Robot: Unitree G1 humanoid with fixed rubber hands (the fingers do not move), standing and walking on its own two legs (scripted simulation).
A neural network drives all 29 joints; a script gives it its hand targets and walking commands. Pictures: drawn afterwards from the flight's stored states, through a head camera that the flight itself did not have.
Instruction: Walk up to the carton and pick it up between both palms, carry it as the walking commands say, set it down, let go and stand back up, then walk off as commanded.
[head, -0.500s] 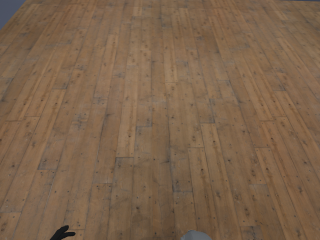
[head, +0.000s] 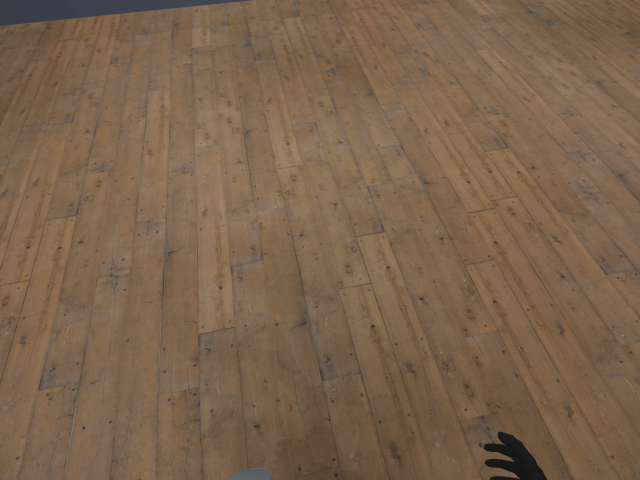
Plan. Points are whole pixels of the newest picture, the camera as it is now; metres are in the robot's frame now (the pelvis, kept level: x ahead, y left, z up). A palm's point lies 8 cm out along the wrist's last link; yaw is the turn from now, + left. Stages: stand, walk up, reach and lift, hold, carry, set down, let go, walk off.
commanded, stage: walk up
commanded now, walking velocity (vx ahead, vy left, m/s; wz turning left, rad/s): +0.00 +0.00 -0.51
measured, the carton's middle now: out of the picture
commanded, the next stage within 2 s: none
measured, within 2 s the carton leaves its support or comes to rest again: neither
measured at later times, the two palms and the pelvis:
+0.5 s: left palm (148, 451) +0.17 +0.26 -0.12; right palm out of the picture -0.02 -0.24 -0.11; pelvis -0.02 +0.03 +0.00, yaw -16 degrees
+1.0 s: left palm (182, 469) +0.15 +0.21 -0.13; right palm out of the picture +0.07 -0.33 -0.09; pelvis +0.05 -0.03 +0.00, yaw -31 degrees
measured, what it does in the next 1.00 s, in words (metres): steps on the spot, turning right: left foot, then right foot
